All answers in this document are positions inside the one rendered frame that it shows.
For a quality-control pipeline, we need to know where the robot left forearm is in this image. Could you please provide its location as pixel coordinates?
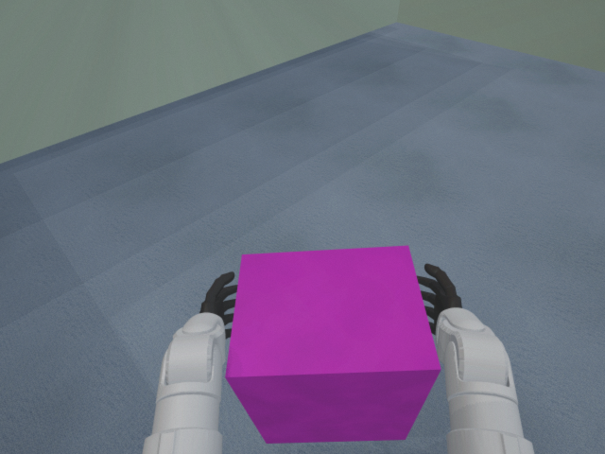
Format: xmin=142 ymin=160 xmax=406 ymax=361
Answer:
xmin=142 ymin=312 xmax=226 ymax=454

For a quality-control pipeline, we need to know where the robot right hand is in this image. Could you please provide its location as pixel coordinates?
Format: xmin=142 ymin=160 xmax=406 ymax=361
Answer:
xmin=417 ymin=264 xmax=462 ymax=336

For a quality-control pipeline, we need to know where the robot right forearm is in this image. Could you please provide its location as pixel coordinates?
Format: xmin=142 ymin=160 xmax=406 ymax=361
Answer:
xmin=436 ymin=307 xmax=534 ymax=454

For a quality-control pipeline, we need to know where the robot left hand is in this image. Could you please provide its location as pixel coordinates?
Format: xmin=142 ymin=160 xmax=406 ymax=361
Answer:
xmin=200 ymin=271 xmax=237 ymax=339

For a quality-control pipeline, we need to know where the carton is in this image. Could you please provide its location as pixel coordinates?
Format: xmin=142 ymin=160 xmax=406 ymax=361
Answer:
xmin=225 ymin=246 xmax=441 ymax=444

